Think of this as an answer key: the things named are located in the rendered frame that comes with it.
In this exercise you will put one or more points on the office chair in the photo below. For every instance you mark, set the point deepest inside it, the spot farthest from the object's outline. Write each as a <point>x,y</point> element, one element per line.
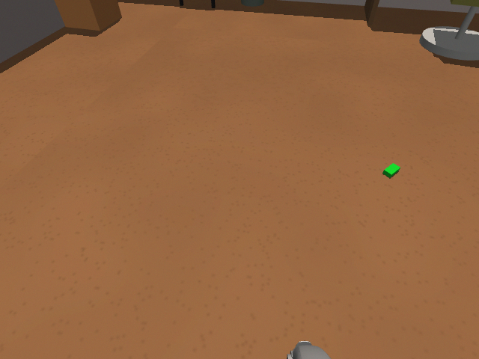
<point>453,42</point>

